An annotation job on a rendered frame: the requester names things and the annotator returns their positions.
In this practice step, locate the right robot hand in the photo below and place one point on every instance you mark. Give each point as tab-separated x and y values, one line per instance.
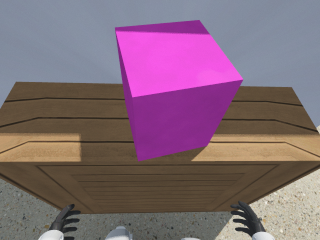
252	221

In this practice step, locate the left robot forearm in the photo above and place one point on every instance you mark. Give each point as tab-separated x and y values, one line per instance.
52	235

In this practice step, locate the left robot hand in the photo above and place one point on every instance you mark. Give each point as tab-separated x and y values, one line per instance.
61	221

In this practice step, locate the carton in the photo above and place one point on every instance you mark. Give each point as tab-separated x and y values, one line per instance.
177	84

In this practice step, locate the pedestal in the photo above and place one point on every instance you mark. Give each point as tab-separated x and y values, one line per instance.
71	143

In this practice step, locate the left robot thigh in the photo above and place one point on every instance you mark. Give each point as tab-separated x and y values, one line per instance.
119	234

